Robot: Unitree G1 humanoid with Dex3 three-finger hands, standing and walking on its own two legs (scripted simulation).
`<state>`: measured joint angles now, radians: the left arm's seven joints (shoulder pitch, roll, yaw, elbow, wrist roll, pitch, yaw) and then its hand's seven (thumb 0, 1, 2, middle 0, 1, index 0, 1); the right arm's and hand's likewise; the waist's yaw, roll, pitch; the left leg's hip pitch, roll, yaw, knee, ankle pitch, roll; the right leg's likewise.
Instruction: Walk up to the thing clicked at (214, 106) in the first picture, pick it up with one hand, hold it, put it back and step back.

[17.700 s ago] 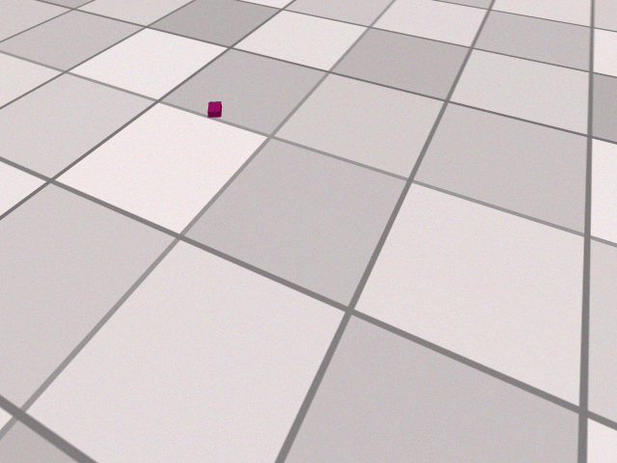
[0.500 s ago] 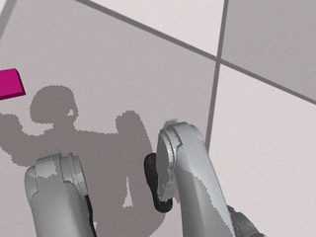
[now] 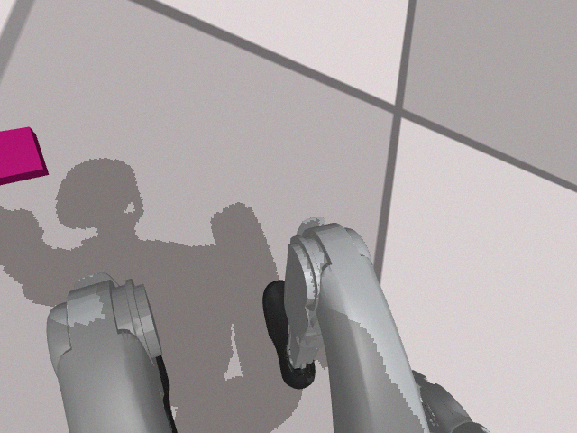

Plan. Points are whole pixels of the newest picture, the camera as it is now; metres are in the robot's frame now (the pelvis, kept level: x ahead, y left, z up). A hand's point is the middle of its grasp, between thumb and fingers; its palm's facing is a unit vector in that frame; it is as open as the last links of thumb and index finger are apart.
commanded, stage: rise first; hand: left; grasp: from above
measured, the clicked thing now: (1, 158) +0.51 +0.30 -0.30
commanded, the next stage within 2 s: approach in 0.48 s
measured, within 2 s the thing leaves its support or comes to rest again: neither
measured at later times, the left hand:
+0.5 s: hand out of the picture +0.47 +0.34 -0.19, palm faces -0.44 -0.10 -0.89, open 12.4 cm
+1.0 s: hand out of the picture +0.52 +0.29 -0.17, palm faces -0.39 -0.08 -0.92, open 12.7 cm
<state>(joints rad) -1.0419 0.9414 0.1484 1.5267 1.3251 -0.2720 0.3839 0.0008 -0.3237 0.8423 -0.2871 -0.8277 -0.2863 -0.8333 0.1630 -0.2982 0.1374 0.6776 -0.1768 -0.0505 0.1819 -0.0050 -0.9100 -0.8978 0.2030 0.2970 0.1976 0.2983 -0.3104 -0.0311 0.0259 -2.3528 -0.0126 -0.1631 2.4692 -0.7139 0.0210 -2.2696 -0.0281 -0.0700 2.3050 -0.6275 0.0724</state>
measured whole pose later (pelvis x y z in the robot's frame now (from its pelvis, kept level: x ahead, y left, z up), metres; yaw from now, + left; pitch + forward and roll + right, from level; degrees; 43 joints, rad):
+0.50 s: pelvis +0.00 +0.00 +0.00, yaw +0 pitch +33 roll -12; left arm -1.03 0.95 0.15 1.51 1.33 -0.28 0.38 0.00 -0.24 0.78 -0.34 -0.78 -0.35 -0.78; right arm 0.18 -0.30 0.14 0.68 -0.17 -0.05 0.18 0.00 -0.91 -0.90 0.20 0.30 0.20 0.30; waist -0.31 -0.03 0.03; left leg -2.36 -0.01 -0.17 2.48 -0.71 0.02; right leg -2.28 -0.03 -0.07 2.31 -0.62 0.07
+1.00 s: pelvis +0.00 +0.00 +0.00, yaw +0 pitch +34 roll -12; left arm -1.22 0.91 0.07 1.61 1.35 -0.18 0.41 0.00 -0.28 0.81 -0.28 -0.83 -0.30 -0.82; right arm 0.19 -0.31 0.17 0.65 -0.17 -0.06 0.17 -0.01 -0.90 -0.88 0.20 0.30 0.20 0.30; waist -0.39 -0.02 0.02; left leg -2.37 -0.01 -0.17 2.47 -0.71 0.01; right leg -2.29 -0.02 -0.07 2.30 -0.62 0.06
